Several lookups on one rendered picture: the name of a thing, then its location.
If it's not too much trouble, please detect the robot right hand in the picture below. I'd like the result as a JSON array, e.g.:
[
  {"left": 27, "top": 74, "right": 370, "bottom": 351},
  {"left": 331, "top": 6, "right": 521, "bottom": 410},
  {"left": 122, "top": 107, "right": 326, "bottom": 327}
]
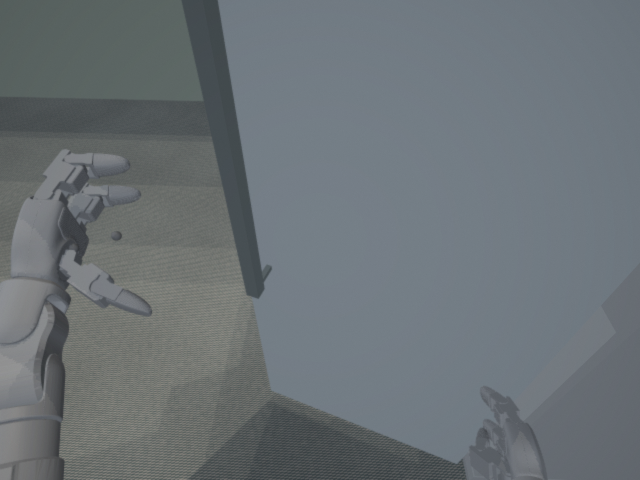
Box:
[{"left": 469, "top": 386, "right": 548, "bottom": 480}]

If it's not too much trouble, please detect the robot left forearm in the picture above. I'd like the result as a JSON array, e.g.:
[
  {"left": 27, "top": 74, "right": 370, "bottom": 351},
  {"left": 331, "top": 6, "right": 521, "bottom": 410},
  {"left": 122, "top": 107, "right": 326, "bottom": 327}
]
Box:
[{"left": 0, "top": 277, "right": 71, "bottom": 480}]

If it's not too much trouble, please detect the fridge door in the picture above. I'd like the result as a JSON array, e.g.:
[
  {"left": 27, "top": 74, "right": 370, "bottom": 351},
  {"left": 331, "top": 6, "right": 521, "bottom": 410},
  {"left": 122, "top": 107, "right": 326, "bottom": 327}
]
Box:
[{"left": 218, "top": 0, "right": 640, "bottom": 464}]

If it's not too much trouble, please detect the handle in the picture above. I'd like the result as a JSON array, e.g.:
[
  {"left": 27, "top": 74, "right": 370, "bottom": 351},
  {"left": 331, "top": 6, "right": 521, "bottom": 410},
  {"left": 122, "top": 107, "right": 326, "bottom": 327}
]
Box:
[{"left": 182, "top": 0, "right": 272, "bottom": 299}]

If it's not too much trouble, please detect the robot left hand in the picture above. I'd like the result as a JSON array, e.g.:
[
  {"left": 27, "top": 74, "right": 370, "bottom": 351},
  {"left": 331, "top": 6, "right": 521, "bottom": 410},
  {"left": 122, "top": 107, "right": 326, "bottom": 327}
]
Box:
[{"left": 10, "top": 149, "right": 152, "bottom": 316}]

